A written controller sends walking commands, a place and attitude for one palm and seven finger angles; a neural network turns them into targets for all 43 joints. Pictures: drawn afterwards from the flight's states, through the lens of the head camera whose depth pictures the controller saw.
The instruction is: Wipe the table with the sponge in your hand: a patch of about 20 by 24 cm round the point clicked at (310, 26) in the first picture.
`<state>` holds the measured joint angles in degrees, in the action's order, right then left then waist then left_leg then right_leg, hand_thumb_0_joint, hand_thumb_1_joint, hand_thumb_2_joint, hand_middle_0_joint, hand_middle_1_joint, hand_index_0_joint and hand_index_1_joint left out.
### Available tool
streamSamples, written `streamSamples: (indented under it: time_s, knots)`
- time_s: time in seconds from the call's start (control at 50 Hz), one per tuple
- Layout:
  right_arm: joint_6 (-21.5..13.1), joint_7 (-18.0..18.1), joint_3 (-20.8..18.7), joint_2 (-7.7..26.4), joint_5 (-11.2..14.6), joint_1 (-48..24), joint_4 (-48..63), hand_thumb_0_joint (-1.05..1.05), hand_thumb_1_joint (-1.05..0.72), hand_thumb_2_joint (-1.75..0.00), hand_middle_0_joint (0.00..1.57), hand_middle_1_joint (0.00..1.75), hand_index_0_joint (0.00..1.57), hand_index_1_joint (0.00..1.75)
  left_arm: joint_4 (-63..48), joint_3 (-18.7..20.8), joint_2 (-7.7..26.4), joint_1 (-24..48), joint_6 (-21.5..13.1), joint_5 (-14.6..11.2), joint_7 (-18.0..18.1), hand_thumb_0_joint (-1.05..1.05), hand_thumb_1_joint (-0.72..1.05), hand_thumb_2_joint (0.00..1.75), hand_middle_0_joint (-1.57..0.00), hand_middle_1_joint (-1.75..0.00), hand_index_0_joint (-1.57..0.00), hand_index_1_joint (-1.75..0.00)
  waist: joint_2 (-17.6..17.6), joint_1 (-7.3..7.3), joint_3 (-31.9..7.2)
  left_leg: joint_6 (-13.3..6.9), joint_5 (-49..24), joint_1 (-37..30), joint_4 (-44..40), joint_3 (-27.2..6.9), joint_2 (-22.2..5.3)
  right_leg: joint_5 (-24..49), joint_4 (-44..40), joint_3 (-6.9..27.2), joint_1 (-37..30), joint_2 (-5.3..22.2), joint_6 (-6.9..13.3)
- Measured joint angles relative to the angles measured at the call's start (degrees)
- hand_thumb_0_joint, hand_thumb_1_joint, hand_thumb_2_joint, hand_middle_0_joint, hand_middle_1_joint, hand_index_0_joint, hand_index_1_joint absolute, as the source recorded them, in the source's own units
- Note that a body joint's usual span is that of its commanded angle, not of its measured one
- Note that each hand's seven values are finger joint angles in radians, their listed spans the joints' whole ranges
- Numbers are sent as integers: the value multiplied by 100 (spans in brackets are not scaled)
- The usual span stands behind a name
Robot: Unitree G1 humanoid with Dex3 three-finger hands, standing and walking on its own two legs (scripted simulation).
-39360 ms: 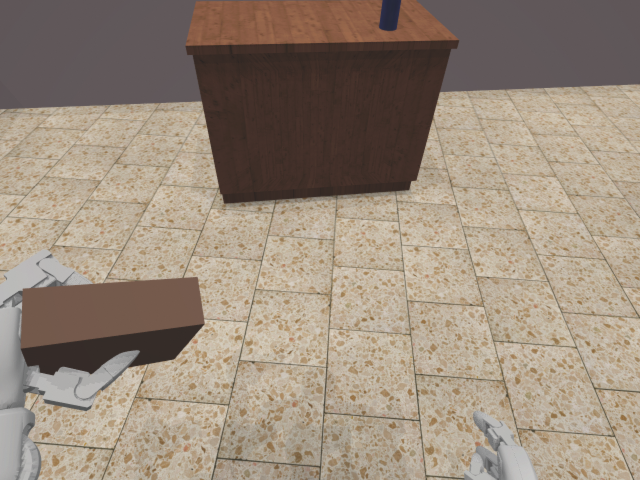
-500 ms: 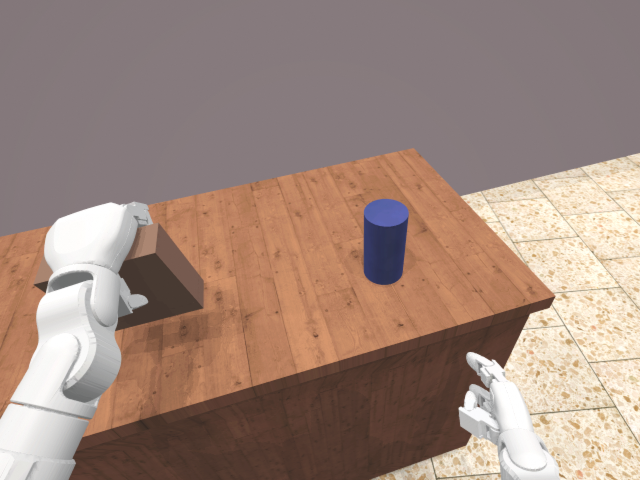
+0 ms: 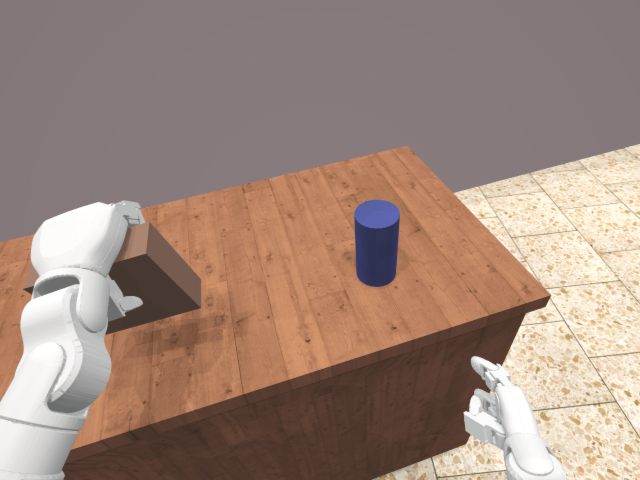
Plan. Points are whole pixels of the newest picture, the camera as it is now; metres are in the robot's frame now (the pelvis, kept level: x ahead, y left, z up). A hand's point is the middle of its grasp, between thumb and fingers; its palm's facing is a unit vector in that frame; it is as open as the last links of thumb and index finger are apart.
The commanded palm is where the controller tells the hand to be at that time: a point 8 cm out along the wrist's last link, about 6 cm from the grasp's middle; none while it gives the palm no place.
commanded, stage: bring the sponge back beside the body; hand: left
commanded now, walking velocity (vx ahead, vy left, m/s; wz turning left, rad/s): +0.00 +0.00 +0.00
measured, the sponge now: (134, 292) +0.27 +0.30 +0.12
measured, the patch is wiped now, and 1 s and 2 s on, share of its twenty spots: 1.00 1.00 1.00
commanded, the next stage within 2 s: step back with the hand held close in 1.46 s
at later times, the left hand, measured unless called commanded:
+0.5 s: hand (105, 298) +0.23 +0.29 +0.16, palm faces +0.20 -0.11 -0.97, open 8.9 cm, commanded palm +0.19 +0.28 +0.23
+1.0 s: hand (89, 340) +0.19 +0.29 +0.14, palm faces +0.20 -0.13 -0.97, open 8.9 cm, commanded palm +0.15 +0.28 +0.21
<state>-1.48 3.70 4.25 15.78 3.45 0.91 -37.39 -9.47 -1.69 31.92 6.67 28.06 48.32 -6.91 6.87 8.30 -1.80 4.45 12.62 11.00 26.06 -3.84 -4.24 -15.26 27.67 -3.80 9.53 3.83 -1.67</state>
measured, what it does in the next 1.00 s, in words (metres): stands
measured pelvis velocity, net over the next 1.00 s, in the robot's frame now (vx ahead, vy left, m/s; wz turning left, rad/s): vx -0.01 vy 0.00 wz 0.00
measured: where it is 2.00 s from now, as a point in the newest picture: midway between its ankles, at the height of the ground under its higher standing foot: outside the picture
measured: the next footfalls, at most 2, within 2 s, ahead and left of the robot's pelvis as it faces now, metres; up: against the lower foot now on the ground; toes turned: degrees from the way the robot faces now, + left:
none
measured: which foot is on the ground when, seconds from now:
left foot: down 0.00-1.00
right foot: down 0.00-1.00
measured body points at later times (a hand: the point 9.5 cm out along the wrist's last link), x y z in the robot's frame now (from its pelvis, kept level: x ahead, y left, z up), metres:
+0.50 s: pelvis +0.00 +0.00 +0.00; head -0.03 -0.05 +0.45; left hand +0.22 +0.29 +0.21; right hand +0.27 -0.17 -0.06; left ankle +0.02 +0.18 -0.74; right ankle +0.00 -0.14 -0.74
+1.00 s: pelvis -0.01 +0.00 +0.00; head -0.05 -0.04 +0.44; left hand +0.17 +0.29 +0.19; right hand +0.25 -0.17 -0.05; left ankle +0.02 +0.18 -0.74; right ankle +0.00 -0.14 -0.74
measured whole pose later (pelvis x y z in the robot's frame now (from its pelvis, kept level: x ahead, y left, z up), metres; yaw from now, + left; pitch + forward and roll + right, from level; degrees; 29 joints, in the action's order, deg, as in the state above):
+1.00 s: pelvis -0.01 +0.00 +0.00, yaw +0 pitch -6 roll -1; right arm -3.7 3.8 4.0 14.4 2.5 1.5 -37.4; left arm -21.4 0.1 30.2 -11.8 24.9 46.5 -1.5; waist 6.8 9.5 -1.1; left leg 4.5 12.6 9.6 27.4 -3.9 -4.6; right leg -14.6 27.9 -3.5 7.7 3.4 -1.7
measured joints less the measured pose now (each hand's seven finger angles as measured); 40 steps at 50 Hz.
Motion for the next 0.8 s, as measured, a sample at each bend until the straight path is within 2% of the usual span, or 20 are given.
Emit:
streamSamples:
  time_s: [0.32,0.8]
  knots:
    - [-69,25,9,-79,-33,-70,10,2,-90,-90,20,30,20,30,-435,54,-63,-574,-85,-98,229,-2,-44,108,-83,-142,-87,-146,13,103,34,17,35,-59,54,-42,-24,-29,24,-36,-87,-27,18]
    - [-165,18,-19,-89,-83,16,7,2,-90,-90,20,30,20,30,-1008,157,-105,-1506,-229,-156,401,-2,-44,108,-83,-142,-87,-146,-21,102,49,10,27,-102,125,-5,-40,29,38,16,-133,-47,7]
